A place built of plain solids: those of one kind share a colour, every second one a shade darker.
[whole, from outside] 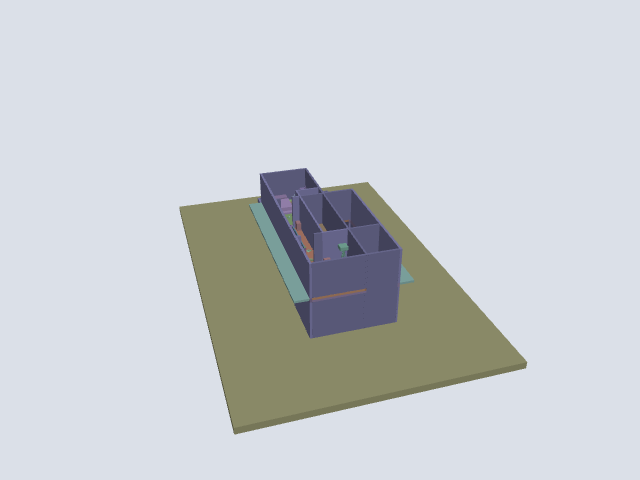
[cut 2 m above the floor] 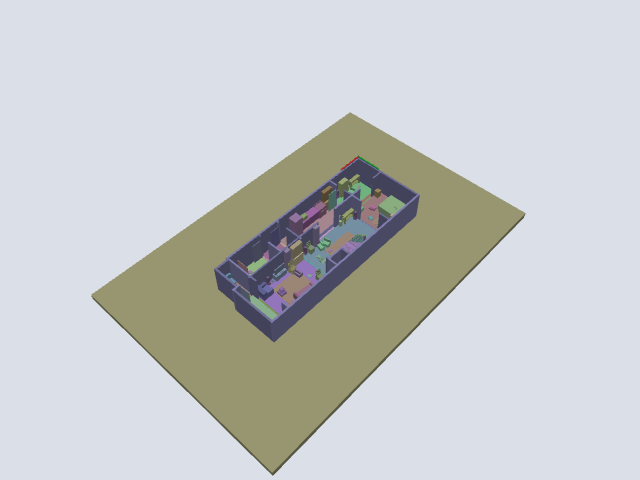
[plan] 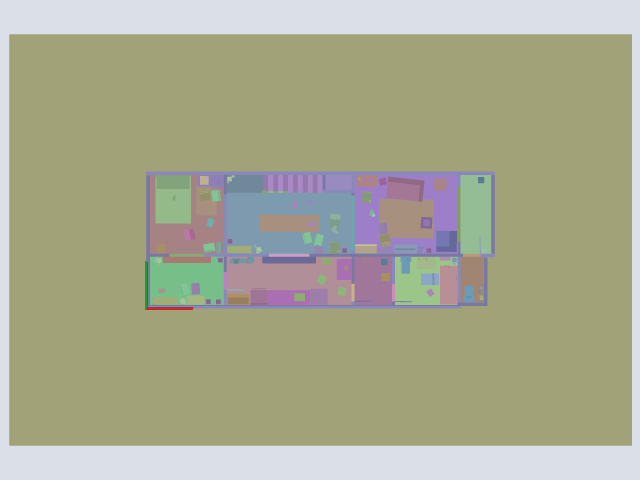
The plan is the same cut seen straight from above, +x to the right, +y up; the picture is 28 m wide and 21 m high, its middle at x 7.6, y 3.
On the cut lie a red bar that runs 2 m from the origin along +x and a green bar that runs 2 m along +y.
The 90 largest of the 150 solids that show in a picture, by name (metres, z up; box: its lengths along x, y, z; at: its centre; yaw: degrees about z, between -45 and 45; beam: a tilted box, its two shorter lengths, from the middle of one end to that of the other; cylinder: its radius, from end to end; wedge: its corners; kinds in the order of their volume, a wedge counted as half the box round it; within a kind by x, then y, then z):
{
 "under_1": {"box": [27.25, 18.0, 0.5], "at": [7.62, 3.0, -0.33]},
 "wall_1": {"box": [0.16, 2.11, 5.84], "at": [0.08, 1.22, 2.62]},
 "wall_2": {"box": [0.16, 3.44, 5.84], "at": [0.08, 4.12, 2.62]},
 "wall_3": {"box": [1.02, 0.13, 3.04], "at": [0.51, 2.33, 1.22]},
 "wall_4": {"box": [0.13, 0.67, 3.04], "at": [3.46, 0.49, 1.22]},
 "wall_5": {"box": [0.13, 2.11, 2.5], "at": [3.46, 1.22, 4.29]},
 "wall_6": {"box": [0.13, 0.67, 3.04], "at": [3.46, 1.94, 1.22]},
 "wall_7": {"box": [0.13, 0.85, 3.04], "at": [3.46, 2.83, 1.22]},
 "wall_8": {"box": [0.13, 1.62, 2.5], "at": [3.46, 3.21, 4.29]},
 "wall_9": {"box": [0.13, 0.55, 2.5], "at": [3.46, 4.42, 4.29]},
 "wall_10": {"box": [0.13, 0.84, 3.04], "at": [3.46, 5.42, 1.22]},
 "wall_11": {"box": [2.84, 0.13, 3.04], "at": [3.95, 2.33, 1.22]},
 "wall_12": {"box": [9.14, 0.16, 2.5], "at": [4.57, 0.08, 4.29]},
 "wall_13": {"box": [6.7, 0.13, 2.5], "at": [6.74, 4.08, 4.29]},
 "wall_14": {"box": [13.78, 0.11, 3.04], "at": [6.89, 0.06, 1.22]},
 "wall_15": {"box": [13.78, 0.13, 2.5], "at": [6.89, 2.33, 4.29]},
 "wall_16": {"box": [13.78, 0.16, 2.5], "at": [6.89, 5.92, 4.29]},
 "wall_17": {"box": [14.93, 0.05, 3.04], "at": [7.46, 0.14, 1.22]},
 "wall_18": {"box": [15.25, 0.16, 3.04], "at": [7.62, 5.92, 1.22]},
 "wall_19": {"box": [0.13, 0.64, 3.04], "at": [7.77, 5.52, 1.22]},
 "wall_20": {"box": [1.4, 0.13, 3.04], "at": [8.41, 5.13, 1.22]},
 "wall_21": {"box": [0.13, 1.19, 3.04], "at": [9.04, 1.68, 1.22]},
 "wall_22": {"box": [0.13, 1.62, 2.5], "at": [9.04, 3.21, 4.29]},
 "wall_23": {"box": [0.13, 0.5, 2.5], "at": [9.04, 4.4, 4.29]},
 "wall_24": {"box": [0.13, 0.64, 3.04], "at": [9.04, 5.52, 1.22]},
 "wall_25": {"box": [0.16, 2.08, 2.5], "at": [9.06, 1.2, 4.29]},
 "wall_26": {"box": [0.13, 1.62, 2.5], "at": [10.03, 3.21, 4.29]},
 "wall_27": {"box": [6.73, 0.13, 3.04], "at": [10.49, 2.33, 1.22]},
 "wall_28": {"box": [0.13, 1.2, 3.04], "at": [10.81, 1.67, 1.22]},
 "wall_29": {"box": [0.13, 2.0, 3.04], "at": [13.69, 1.27, 1.22]},
 "wall_30": {"box": [0.13, 0.52, 3.04], "at": [13.69, 2.66, 1.22]},
 "wall_31": {"box": [0.16, 3.44, 2.5], "at": [13.7, 4.12, 4.29]},
 "wall_32": {"box": [1.31, 0.11, 3.04], "at": [14.28, 0.21, 1.22]},
 "wall_33": {"box": [0.16, 1.97, 3.04], "at": [14.85, 1.25, 1.22]},
 "wall_34": {"box": [0.63, 0.13, 3.04], "at": [14.94, 2.33, 1.22]},
 "wall_35": {"box": [0.16, 3.44, 3.04], "at": [15.17, 4.12, 1.22]},
 "stair_1": {"box": [2.59, 0.77, 0.51], "at": [6.41, 5.46, 0.21]},
 "stair_2": {"box": [2.37, 0.77, 0.73], "at": [6.52, 5.46, 0.32]},
 "stair_3": {"box": [2.16, 0.77, 0.94], "at": [6.63, 5.46, 0.42]},
 "stair_4": {"box": [1.94, 0.77, 1.16], "at": [6.74, 5.46, 0.53]},
 "stair_5": {"box": [1.72, 0.77, 1.37], "at": [6.84, 5.46, 0.64]},
 "stair_6": {"box": [1.51, 0.77, 1.59], "at": [6.95, 5.46, 0.75]},
 "stair_7": {"box": [1.29, 0.77, 1.8], "at": [7.06, 5.46, 0.85]},
 "stair_8": {"box": [1.08, 0.77, 2.02], "at": [7.17, 5.46, 0.96]},
 "stair_9": {"box": [0.86, 0.77, 2.23], "at": [7.28, 5.46, 1.07]},
 "stair_10": {"box": [0.65, 0.77, 2.45], "at": [7.38, 5.46, 1.17]},
 "stair_11": {"box": [0.43, 0.77, 2.66], "at": [7.49, 5.46, 1.28]},
 "stair_12": {"box": [0.22, 0.77, 2.88], "at": [7.6, 5.46, 1.39]},
 "floor_middle_1": {"box": [1.6, 0.77, 0.75], "at": [4.32, 5.46, -0.12]},
 "floor_middle_2": {"box": [5.46, 2.67, 0.75], "at": [6.25, 3.73, -0.12]},
 "floor_living_1": {"box": [4.51, 3.44, 0.75], "at": [11.37, 4.12, -0.12]},
 "floor_study_1": {"box": [3.23, 3.44, 0.75], "at": [1.77, 4.12, -0.12]},
 "floor_kitchen_1": {"box": [5.46, 2.11, 0.5], "at": [6.25, 1.22, -0.25]},
 "upper_floor_next_1": {"box": [9.14, 1.0, 0.16], "at": [4.57, -0.5, 2.96]},
 "upper_floor_next_2": {"box": [13.78, 1.0, 0.16], "at": [6.89, 6.5, 2.96]},
 "floor_engawa_1": {"box": [1.34, 3.44, 0.75], "at": [14.42, 4.12, -0.12]},
 "floor_entry_1": {"box": [3.23, 2.11, 0.5], "at": [1.77, 1.22, -0.25]},
 "floor_bath_1": {"box": [2.74, 2.11, 0.5], "at": [12.25, 1.22, -0.25]},
 "floor_wash_1": {"box": [1.64, 2.11, 0.5], "at": [9.93, 1.22, -0.25]},
 "floor_wc_1": {"box": [1.02, 2.0, 0.75], "at": [14.26, 1.27, -0.12]},
 "double_bed_1": {"box": [1.55, 2.11, 0.4], "at": [1.18, 4.78, 0.75]},
 "double_bed_2": {"box": [1.45, 0.55, 0.2], "at": [1.18, 5.51, 0.95]},
 "low_bed_1": {"box": [2.1, 1.5, 0.4], "at": [12.55, 4.73, 3.29]},
 "low_bed_2": {"box": [0.55, 1.4, 0.2], "at": [13.28, 4.73, 3.49]},
 "upper_floor_bedroom_1": {"box": [4.51, 1.69, 0.16], "at": [11.37, 5.0, 2.96]},
 "fridge_1": {"box": [0.75, 0.7, 1.72], "at": [7.56, 0.52, 0.86]},
 "counter_run_1": {"box": [1.86, 0.61, 0.78], "at": [6.25, 0.47, 0.49]},
 "upper_floor_landing_1": {"box": [5.46, 0.92, 0.16], "at": [6.25, 4.61, 2.96]},
 "tall_cupboard_1": {"box": [0.92, 0.3, 0.99], "at": [4.02, 0.34, 1.38]},
 "tall_cupboard_2": {"box": [0.96, 0.47, 0.89], "at": [4.02, 0.41, 0.44]},
 "china_cabinet_1": {"box": [0.95, 0.33, 1.07], "at": [9.61, 2.58, 1.61]},
 "china_cabinet_2": {"box": [0.95, 0.4, 0.83], "at": [9.61, 2.61, 0.67]},
 "chest_drawers_1": {"box": [1.13, 0.5, 1.0], "at": [2.81, 5.58, 0.75]},
 "floor_press_1": {"box": [1.14, 0.64, 0.75], "at": [8.41, 5.52, -0.12]},
 "bathtub_1": {"box": [0.76, 1.7, 0.41], "at": [13.23, 1.03, 0.21]},
 "sofa_1": {"box": [1.6, 0.93, 0.34], "at": [11.33, 5.22, 0.53], "yaw": -6.5},
 "rug_1": {"box": [2.6, 0.75, 0.08], "at": [6.25, 3.73, 0.22], "yaw": -0.7},
 "rug_2": {"box": [2.4, 1.7, 0.08], "at": [11.38, 3.94, 0.22], "yaw": -0.9},
 "billy_1": {"box": [0.42, 0.28, 2.02], "at": [7.54, 2.55, 1.26]},
 "billy_2": {"box": [0.42, 0.28, 2.02], "at": [10.45, 2.55, 1.26]},
 "range_cooker_1": {"box": [0.76, 0.65, 0.94], "at": [4.94, 0.49, 0.47]},
 "flat_shelf_1": {"box": [0.76, 0.39, 1.46], "at": [2.16, 0.36, 0.73]},
 "basin_vanity_1": {"box": [0.86, 0.53, 0.82], "at": [12.26, 2.0, 0.41]},
 "armchair_club_1": {"box": [0.9, 0.92, 0.35], "at": [13.13, 2.94, 0.5], "yaw": -0.5},
 "floor_gap_back_veranda_1": {"box": [0.13, 2.39, 0.75], "at": [13.69, 4.12, -0.12]},
 "floor_gap_middle_back_1": {"box": [0.13, 2.39, 0.75], "at": [9.04, 3.73, -0.12]},
 "tv_board_1": {"box": [1.0, 0.4, 0.48], "at": [11.33, 2.61, 0.49]},
 "floor_gap_step_middle_1": {"box": [1.76, 0.13, 0.75], "at": [6.25, 2.33, -0.12]},
 "floor_gap_front_middle_1": {"box": [0.13, 1.75, 0.75], "at": [3.46, 4.12, -0.12]},
 "wall_band_1": {"box": [0.16, 3.44, 0.31], "at": [0.08, 4.12, 2.89]}
}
